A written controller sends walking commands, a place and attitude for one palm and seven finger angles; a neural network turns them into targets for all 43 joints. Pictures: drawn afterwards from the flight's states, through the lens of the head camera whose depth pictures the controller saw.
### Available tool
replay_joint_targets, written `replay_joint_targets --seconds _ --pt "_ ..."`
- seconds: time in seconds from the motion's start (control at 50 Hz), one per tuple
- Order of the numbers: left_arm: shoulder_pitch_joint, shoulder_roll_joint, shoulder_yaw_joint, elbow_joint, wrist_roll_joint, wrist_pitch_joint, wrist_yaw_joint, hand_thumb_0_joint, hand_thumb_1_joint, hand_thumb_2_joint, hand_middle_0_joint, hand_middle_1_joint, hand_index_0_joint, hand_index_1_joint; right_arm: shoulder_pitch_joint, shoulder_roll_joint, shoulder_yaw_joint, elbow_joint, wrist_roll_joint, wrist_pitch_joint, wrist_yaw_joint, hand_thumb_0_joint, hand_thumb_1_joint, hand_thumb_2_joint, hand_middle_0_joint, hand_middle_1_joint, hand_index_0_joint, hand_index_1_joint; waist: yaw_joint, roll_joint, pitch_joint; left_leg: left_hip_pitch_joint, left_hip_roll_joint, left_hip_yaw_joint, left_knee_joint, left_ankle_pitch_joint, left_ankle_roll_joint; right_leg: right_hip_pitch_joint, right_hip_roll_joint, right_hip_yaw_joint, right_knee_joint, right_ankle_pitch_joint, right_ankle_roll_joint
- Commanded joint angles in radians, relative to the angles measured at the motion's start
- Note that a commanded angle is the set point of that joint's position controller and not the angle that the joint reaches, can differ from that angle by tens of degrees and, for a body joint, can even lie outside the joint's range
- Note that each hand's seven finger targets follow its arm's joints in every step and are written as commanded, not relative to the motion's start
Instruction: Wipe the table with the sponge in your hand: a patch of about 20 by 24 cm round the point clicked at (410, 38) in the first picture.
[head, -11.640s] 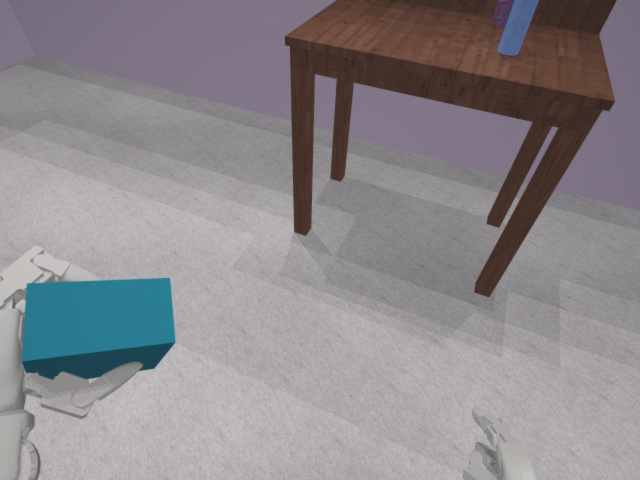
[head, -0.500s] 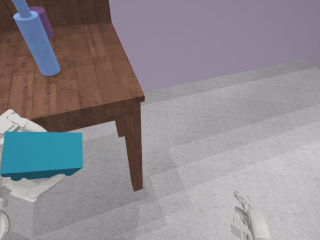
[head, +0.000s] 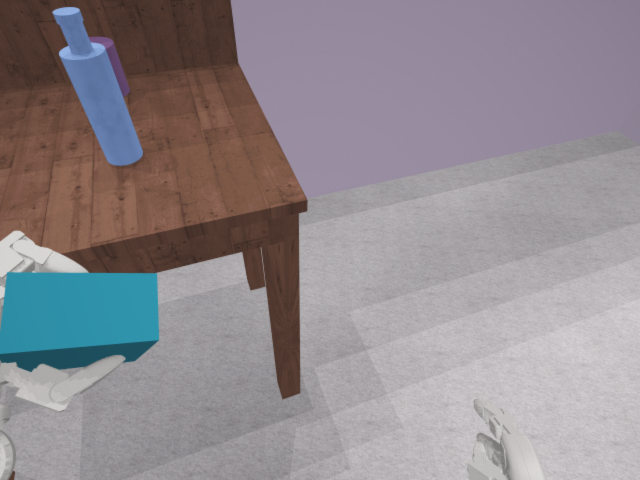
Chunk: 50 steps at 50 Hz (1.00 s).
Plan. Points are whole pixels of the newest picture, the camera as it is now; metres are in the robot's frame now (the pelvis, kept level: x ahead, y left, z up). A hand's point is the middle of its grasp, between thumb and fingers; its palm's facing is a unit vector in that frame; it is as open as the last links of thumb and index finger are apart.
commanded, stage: shuffle to correct the standing spot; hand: left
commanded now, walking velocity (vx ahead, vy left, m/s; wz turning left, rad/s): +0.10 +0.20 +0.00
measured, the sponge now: (102, 323) +0.22 +0.23 +0.15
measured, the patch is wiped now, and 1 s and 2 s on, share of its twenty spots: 0.00 0.00 0.00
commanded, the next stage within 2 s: none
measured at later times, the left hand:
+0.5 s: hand (55, 309) +0.23 +0.27 +0.16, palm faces +0.39 -0.81 -0.43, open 10.5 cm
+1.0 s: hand out of the picture +0.25 +0.35 +0.16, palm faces +0.39 -0.81 -0.44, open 10.5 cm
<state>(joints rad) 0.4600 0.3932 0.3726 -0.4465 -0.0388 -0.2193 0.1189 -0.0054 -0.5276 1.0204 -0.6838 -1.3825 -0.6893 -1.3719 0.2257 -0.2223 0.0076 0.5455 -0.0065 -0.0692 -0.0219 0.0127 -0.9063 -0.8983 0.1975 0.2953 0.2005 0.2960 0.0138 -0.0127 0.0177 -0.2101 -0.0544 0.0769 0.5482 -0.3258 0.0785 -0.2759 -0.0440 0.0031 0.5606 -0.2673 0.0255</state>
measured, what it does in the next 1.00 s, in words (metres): steps to the left: left foot, then right foot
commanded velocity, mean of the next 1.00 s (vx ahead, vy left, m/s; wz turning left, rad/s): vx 0.09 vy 0.20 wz -0.02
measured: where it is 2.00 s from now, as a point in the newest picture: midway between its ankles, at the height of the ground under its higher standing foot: outside the picture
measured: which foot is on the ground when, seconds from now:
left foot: down 0.00-0.28, up 0.30-0.40, down 0.42-0.60, up 0.62-0.88, down 0.90-1.00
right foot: down 0.00-0.44, up 0.46-0.56, down 0.58-0.92, up 0.94-1.00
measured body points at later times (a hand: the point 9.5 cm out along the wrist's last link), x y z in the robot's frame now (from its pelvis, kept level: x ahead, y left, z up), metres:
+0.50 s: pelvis +0.01 +0.03 -0.02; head +0.03 +0.04 +0.43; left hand +0.20 +0.31 +0.18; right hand +0.18 -0.21 -0.10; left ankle +0.03 +0.17 -0.73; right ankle +0.00 -0.11 -0.71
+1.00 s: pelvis +0.03 +0.11 -0.01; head +0.06 +0.12 +0.44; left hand +0.23 +0.39 +0.18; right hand +0.20 -0.14 -0.09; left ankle +0.06 +0.25 -0.73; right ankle +0.02 -0.02 -0.71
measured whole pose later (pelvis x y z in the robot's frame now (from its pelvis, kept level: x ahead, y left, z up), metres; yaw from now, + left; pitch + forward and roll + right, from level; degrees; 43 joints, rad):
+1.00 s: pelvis +0.03 +0.11 -0.01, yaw -1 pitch -1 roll +2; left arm 0.43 0.39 0.39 -0.53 -0.02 -0.21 0.15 0.00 -0.52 1.02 -0.69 -1.38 -0.69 -1.37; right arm 0.19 -0.20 -0.05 0.59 0.01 -0.12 -0.02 0.01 -0.91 -0.90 0.19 0.29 0.20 0.30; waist 0.02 -0.07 0.11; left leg -0.32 0.03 0.09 0.63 -0.29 -0.02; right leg -0.39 -0.10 -0.01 0.91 -0.52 0.03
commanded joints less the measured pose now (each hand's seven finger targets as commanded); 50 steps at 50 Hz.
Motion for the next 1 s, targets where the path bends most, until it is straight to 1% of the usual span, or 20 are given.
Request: replay_joint_targets --seconds 0.0,0.14,0.2,0.24,0.26,0.28,0.32,0.38,0.42,0.46,0.52,0.54,0.56,0.58,0.6,0.68,0.8,0.86,0.9,0.98 --pt "-0.125 0.117 0.061 -0.189 -0.003 -0.061 0.013 0.000 0.100 1.300 -1.200 -1.600 -1.200 -1.600 -0.098 -0.138 -0.056 -0.152 0.008 -0.051 -0.003 0.000 -0.900 -0.900 0.200 0.300 0.200 0.300 -0.004 0.039 -0.091 -0.139 0.121 -0.114 -0.106 0.182 -0.056 0.146 -0.034 0.038 0.024 0.170 -0.068" --pt "-0.181 0.188 0.117 -0.298 0.003 -0.081 0.019 0.000 0.100 1.300 -1.200 -1.600 -1.200 -1.600 -0.112 -0.130 -0.054 -0.148 0.003 -0.058 0.005 0.000 -0.900 -0.900 0.200 0.300 0.200 0.300 -0.004 0.199 -0.093 0.016 0.202 -0.208 -0.170 0.340 -0.051 -0.022 0.021 -0.080 0.184 -0.038 -0.029" --pt "-0.133 0.162 0.120 -0.273 0.007 -0.087 0.029 0.000 0.100 1.300 -1.200 -1.600 -1.200 -1.600 -0.107 -0.130 -0.056 -0.150 0.001 -0.054 0.017 0.000 -0.900 -0.900 0.200 0.300 0.200 0.300 0.008 0.105 -0.125 -0.082 0.178 -0.148 -0.036 0.451 -0.055 0.163 -0.012 -0.072 0.049 0.098 -0.057" --pt "-0.076 0.170 0.127 -0.211 -0.003 -0.086 0.033 0.000 0.100 1.300 -1.200 -1.600 -1.200 -1.600 -0.106 -0.117 -0.065 -0.148 0.008 -0.043 0.022 0.000 -0.900 -0.900 0.200 0.300 0.200 0.300 0.014 -0.198 -0.178 -0.314 0.039 -0.040 0.344 0.233 -0.092 0.345 -0.258 0.275 -0.065 0.386 -0.193" --pt "-0.099 0.155 0.118 -0.216 -0.012 -0.094 0.030 0.000 0.100 1.300 -1.200 -1.600 -1.200 -1.600 -0.119 -0.128 -0.079 -0.151 0.014 -0.042 0.028 0.000 -0.900 -0.900 0.200 0.300 0.200 0.300 0.015 -0.290 -0.128 -0.401 0.035 -0.086 0.518 -0.129 -0.095 0.307 -0.414 0.468 -0.157 0.425 -0.277" --pt "-0.119 0.144 0.107 -0.245 -0.006 -0.095 0.035 0.000 0.100 1.300 -1.200 -1.600 -1.200 -1.600 -0.121 -0.135 -0.080 -0.139 0.011 -0.033 0.032 0.000 -0.900 -0.900 0.200 0.300 0.200 0.300 0.012 -0.234 -0.083 -0.419 0.129 -0.250 0.573 -0.247 -0.076 0.214 -0.472 0.524 -0.170 0.367 -0.289" --pt "-0.042 0.150 0.140 -0.242 0.005 -0.085 0.037 0.000 0.100 1.300 -1.200 -1.600 -1.200 -1.600 -0.089 -0.096 -0.056 -0.116 -0.002 -0.003 0.038 0.000 -0.900 -0.900 0.200 0.300 0.200 0.300 -0.004 -0.095 -0.070 -0.263 0.181 -0.250 0.389 -0.212 -0.058 0.014 -0.374 0.313 -0.103 0.240 -0.202" --pt "-0.072 0.139 0.117 -0.287 -0.003 -0.076 0.019 0.000 0.100 1.300 -1.200 -1.600 -1.200 -1.600 -0.085 -0.074 -0.050 -0.107 0.024 0.005 0.016 0.000 -0.900 -0.900 0.200 0.300 0.200 0.300 -0.044 0.114 -0.106 0.079 0.028 -0.025 -0.044 0.108 -0.089 -0.140 -0.069 -0.019 0.134 -0.028 -0.067" --pt "-0.146 0.158 0.130 -0.382 0.006 -0.094 0.025 0.000 0.100 1.300 -1.200 -1.600 -1.200 -1.600 -0.082 -0.114 -0.079 -0.135 0.022 -0.041 0.002 0.000 -0.900 -0.900 0.200 0.300 0.200 0.300 -0.025 0.403 -0.109 0.035 0.288 -0.390 -0.215 0.192 0.084 -0.227 0.064 -0.087 0.534 -0.342 -0.004" --pt "-0.108 0.187 0.154 -0.287 0.009 -0.094 0.030 0.000 0.100 1.300 -1.200 -1.600 -1.200 -1.600 -0.067 -0.100 -0.069 -0.107 0.009 -0.070 -0.003 0.000 -0.900 -0.900 0.200 0.300 0.200 0.300 -0.022 0.264 -0.068 -0.017 0.319 -0.419 -0.183 0.327 0.165 -0.259 0.019 -0.020 0.579 -0.355 -0.011" --pt "-0.154 0.160 0.127 -0.312 0.013 -0.085 0.032 0.000 0.100 1.300 -1.200 -1.600 -1.200 -1.600 -0.102 -0.116 -0.065 -0.106 0.027 -0.092 0.016 0.000 -0.900 -0.900 0.200 0.300 0.200 0.300 0.010 0.194 -0.105 -0.106 0.216 -0.161 0.013 0.384 0.054 0.058 0.006 -0.066 0.092 -0.106 -0.017" --pt "-0.145 0.163 0.125 -0.308 0.014 -0.080 0.034 0.000 0.100 1.300 -1.200 -1.600 -1.200 -1.600 -0.117 -0.112 -0.056 -0.108 0.029 -0.094 0.018 0.000 -0.900 -0.900 0.200 0.300 0.200 0.300 0.014 0.118 -0.113 -0.156 0.149 -0.078 0.127 0.257 -0.001 0.153 -0.023 -0.035 -0.074 0.070 -0.027" --pt "-0.127 0.206 0.137 -0.312 0.025 -0.076 0.039 0.000 0.100 1.300 -1.200 -1.600 -1.200 -1.600 -0.114 -0.087 -0.052 -0.115 0.022 -0.085 0.023 0.000 -0.900 -0.900 0.200 0.300 0.200 0.300 0.005 -0.148 -0.137 -0.338 0.036 -0.019 0.379 0.062 -0.052 0.283 -0.236 0.307 -0.186 0.200 -0.107" --pt "-0.107 0.207 0.148 -0.284 0.001 -0.070 0.038 0.000 0.100 1.300 -1.200 -1.600 -1.200 -1.600 -0.120 -0.101 -0.056 -0.122 0.015 -0.081 0.025 0.000 -0.900 -0.900 0.200 0.300 0.200 0.300 0.002 -0.226 -0.102 -0.441 0.016 -0.071 0.593 -0.146 -0.093 0.243 -0.403 0.540 -0.269 0.234 -0.172" --pt "-0.111 0.206 0.162 -0.266 0.000 -0.071 0.040 0.000 0.100 1.300 -1.200 -1.600 -1.200 -1.600 -0.106 -0.111 -0.048 -0.098 -0.003 -0.076 0.026 0.000 -0.900 -0.900 0.200 0.300 0.200 0.300 0.002 -0.119 -0.100 -0.440 0.068 -0.153 0.661 -0.109 -0.103 0.200 -0.415 0.464 -0.277 0.132 -0.182" --pt "0.076 0.172 0.189 -0.175 -0.016 -0.080 0.027 0.000 0.100 1.300 -1.200 -1.600 -1.200 -1.600 -0.091 -0.099 -0.059 -0.083 0.018 -0.040 0.026 0.000 -0.900 -0.900 0.200 0.300 0.200 0.300 -0.008 -0.163 -0.065 -0.468 0.133 -0.147 0.635 -0.005 -0.115 0.179 -0.302 0.227 -0.175 0.407 -0.175" --pt "-0.026 0.160 0.144 -0.223 -0.001 -0.070 0.046 0.000 0.100 1.300 -1.200 -1.600 -1.200 -1.600 -0.097 -0.064 -0.057 -0.084 0.008 -0.065 0.003 0.000 -0.900 -0.900 0.200 0.300 0.200 0.300 0.000 -0.152 -0.121 -0.064 0.064 0.061 0.061 0.088 -0.082 0.062 -0.215 0.067 -0.117 0.290 -0.104" --pt "-0.111 0.166 0.108 -0.351 0.001 -0.067 0.041 0.000 0.100 1.300 -1.200 -1.600 -1.200 -1.600 -0.080 -0.097 -0.080 -0.098 0.012 -0.092 -0.016 0.000 -0.900 -0.900 0.200 0.300 0.200 0.300 -0.017 0.058 -0.157 0.090 0.107 -0.015 -0.113 0.150 -0.055 0.009 -0.137 0.013 0.117 0.160 -0.040" --pt "-0.108 0.175 0.119 -0.407 0.010 -0.081 0.047 0.000 0.100 1.300 -1.200 -1.600 -1.200 -1.600 -0.070 -0.127 -0.094 -0.118 0.019 -0.105 -0.010 0.000 -0.900 -0.900 0.200 0.300 0.200 0.300 -0.006 0.303 -0.189 0.158 0.332 -0.296 -0.155 0.467 0.085 -0.182 0.003 -0.076 0.407 -0.290 0.007" --pt "-0.083 0.174 0.135 -0.413 0.013 -0.078 0.053 0.000 0.100 1.300 -1.200 -1.600 -1.200 -1.600 -0.082 -0.108 -0.085 -0.092 0.015 -0.123 0.011 0.000 -0.900 -0.900 0.200 0.300 0.200 0.300 -0.011 0.317 -0.170 0.075 0.278 -0.186 -0.074 0.577 0.088 -0.131 -0.007 -0.090 0.361 -0.257 -0.013"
